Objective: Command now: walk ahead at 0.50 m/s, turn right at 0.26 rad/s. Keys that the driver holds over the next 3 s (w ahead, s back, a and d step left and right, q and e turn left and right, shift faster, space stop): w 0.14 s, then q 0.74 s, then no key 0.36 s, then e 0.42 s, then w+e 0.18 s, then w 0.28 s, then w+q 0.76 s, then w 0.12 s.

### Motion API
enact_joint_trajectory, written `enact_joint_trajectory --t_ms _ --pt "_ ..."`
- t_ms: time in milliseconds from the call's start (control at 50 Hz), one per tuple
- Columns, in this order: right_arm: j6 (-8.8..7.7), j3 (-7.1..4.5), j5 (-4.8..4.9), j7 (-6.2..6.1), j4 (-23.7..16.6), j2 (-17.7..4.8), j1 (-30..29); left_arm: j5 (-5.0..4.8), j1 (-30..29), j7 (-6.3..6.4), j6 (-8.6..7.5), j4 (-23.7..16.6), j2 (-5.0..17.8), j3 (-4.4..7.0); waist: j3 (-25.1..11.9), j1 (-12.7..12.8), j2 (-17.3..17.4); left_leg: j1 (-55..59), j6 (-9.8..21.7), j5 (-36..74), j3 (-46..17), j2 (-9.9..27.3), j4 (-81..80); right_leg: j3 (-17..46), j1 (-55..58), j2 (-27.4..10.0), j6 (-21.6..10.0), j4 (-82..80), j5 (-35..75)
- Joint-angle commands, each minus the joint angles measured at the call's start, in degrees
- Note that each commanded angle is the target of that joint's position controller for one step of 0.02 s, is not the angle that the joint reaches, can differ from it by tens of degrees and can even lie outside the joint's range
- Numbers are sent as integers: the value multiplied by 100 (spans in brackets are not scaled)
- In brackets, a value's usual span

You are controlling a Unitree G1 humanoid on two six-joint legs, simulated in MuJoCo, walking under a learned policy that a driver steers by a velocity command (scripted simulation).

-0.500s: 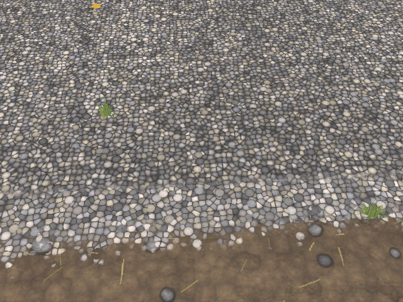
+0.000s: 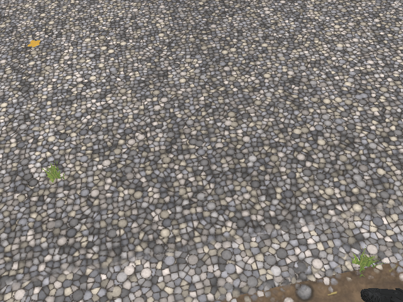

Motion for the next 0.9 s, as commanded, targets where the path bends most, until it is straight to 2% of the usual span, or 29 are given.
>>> enact_joint_trajectory --t_ms 20,60,120,140,160,180,200,220,240,260,280,300,320,380,440,500,540,580,620,640,660,680,700,720,740,760,800,840,900 --pt "-107 -44 64 66 -501 -353 -686 -23 288 27 -69 -141 960 238 32 179 -692 555 89 536 219 -249 -552 752 -355 -1425 -764 -496 1051" --pt "-145 -66 53 114 -583 -441 -813 -29 432 40 -37 -38 960 240 93 189 -698 279 249 180 171 -273 -787 945 212 -1664 -732 -238 1268" --pt "-182 -121 54 148 -548 -578 -484 -11 400 77 34 30 1034 270 4 -45 -865 573 515 -547 265 -385 -946 1065 717 -1850 -580 208 2305" --pt "-193 -188 46 128 -434 -685 -35 -7 282 79 58 9 1045 266 -258 -316 -883 1222 652 -608 441 -556 -1091 923 720 -1697 -485 701 3275" --pt "-199 -282 -17 103 -231 -890 704 41 156 85 78 -44 953 214 -809 -691 -787 2295 860 -140 455 -502 -1079 603 534 -1363 -291 1691 3934" --pt "-203 -321 -141 92 -117 -1197 1554 160 157 117 86 -209 719 110 -1707 -951 -191 3882 1251 1054 -644 443 -806 331 -385 -935 -37 3330 2666" --pt "-148 -402 -147 152 69 -1493 1782 89 1149 80 8 -133 251 -11 -2354 -501 1588 5697 2346 1391 -3085 1663 -1147 29 -2475 69 477 5377 -1707" --pt "-113 -266 75 194 28 -963 1769 91 1015 60 -43 -36 758 47 -2290 -678 984 5677 2279 981 -3540 1584 -1508 470 -3013 -170 525 5924 -2265" --pt "-76 -192 113 182 -80 -741 1291 18 346 44 -56 -181 977 113 -1476 -705 480 4978 2037 1282 -2611 1355 -1482 323 -3293 -456 563 5965 -1883" --pt "-28 -149 72 167 -158 -648 949 62 -80 70 -66 -279 940 99 -1035 -626 -74 4241 1873 1976 -1990 1083 -1508 124 -3203 -668 614 5711 -1543" --pt "11 -119 61 149 -167 -576 802 155 -371 92 -64 -377 914 117 -706 -556 -263 3641 1834 2580 -1649 906 -1585 27 -3115 -787 671 5330 -1356" --pt "16 -113 4 119 -144 -600 806 181 -381 108 -39 -448 819 120 -691 -408 -131 3301 1781 2918 -1451 748 -1670 48 -2799 -876 692 5027 -1187" --pt "37 -147 -15 102 -129 -690 797 158 -287 131 5 -470 698 103 -733 -307 67 3146 1798 3027 -1341 643 -1743 33 -2623 -858 742 4738 -1120" --pt "141 -264 12 22 -133 -976 761 120 -239 215 129 -487 550 70 -890 -193 236 2783 1850 3111 -1141 557 -1805 -89 -2372 -726 898 3820 -991" --pt "316 -330 110 -89 -148 -1093 788 129 -526 251 233 -529 586 90 -1014 -254 249 2491 1673 2155 -1132 405 -1829 -57 -2102 -606 974 3215 -254" --pt "460 -335 145 -168 -151 -1052 839 102 -1005 240 289 -650 563 94 -830 -385 348 2284 1510 707 -1349 261 -1850 37 -2013 -509 993 2686 36" --pt "545 -344 140 -203 -164 -1041 869 81 -1267 216 259 -737 584 100 -697 -462 451 2310 1480 15 -1619 223 -1787 97 -1967 -433 984 2280 -54" --pt "617 -351 130 -228 -212 -1031 851 55 -1334 173 168 -771 645 123 -653 -467 568 2465 1445 -46 -1945 215 -1592 131 -1812 -361 944 1812 -223" --pt "670 -333 173 -258 -320 -967 644 31 -1047 125 57 -681 694 165 -664 -246 603 2551 1252 14 -2155 58 -1244 75 -1288 -377 810 775 280" --pt "684 -293 183 -274 -365 -834 668 53 -885 123 12 -625 807 204 -704 -207 507 2368 1030 -345 -2098 -147 -973 148 -758 -662 662 228 952" --pt "685 -201 91 -270 -410 -538 935 155 -764 172 22 -670 1161 275 -1060 -354 -294 1845 731 -1788 -1606 -522 -24 974 66 -1788 230 298 1929" --pt "643 -175 95 -257 -512 -408 1322 318 -918 178 113 -697 1447 327 -915 -679 -1661 617 394 -4048 -580 -1387 999 2244 430 -2818 -742 295 3399" --pt "603 -286 36 -240 -461 -901 1399 302 -787 161 124 -688 1172 290 -1028 -504 -1617 333 121 -4284 -399 -1023 2322 2603 310 -3203 -1239 281 3611" --pt "639 -403 98 -229 -367 -1175 1383 250 -950 166 117 -749 853 196 -920 -507 -1151 298 -3 -3894 -440 -861 2872 1964 192 -2844 -1093 371 3412" --pt "728 -440 125 -257 -269 -1150 1385 201 -1183 160 133 -766 727 161 -774 -569 -892 267 -122 -3539 -374 -771 3071 1339 59 -2421 -800 430 3055" --pt "808 -438 118 -282 -283 -1075 1323 147 -1306 166 157 -772 709 148 -684 -559 -889 190 -206 -3246 -324 -713 3168 1030 -33 -2241 -663 412 2793" --pt "880 -354 148 -246 -431 -773 1134 158 -1279 193 213 -705 799 159 -531 -491 -1039 304 -316 -2853 -42 -675 2978 504 -280 -2001 -673 269 2836" --pt "877 -298 172 -215 -634 -621 855 178 -1130 236 266 -643 865 196 -589 -341 -1217 290 -364 -2677 115 -585 2454 322 -40 -2047 -771 193 2749" --pt "866 -237 124 -140 -814 -527 646 153 -1105 241 313 -599 1026 257 -768 -230 -1254 844 -302 -2583 250 -422 1571 110 -37 -2166 -824 199 2642"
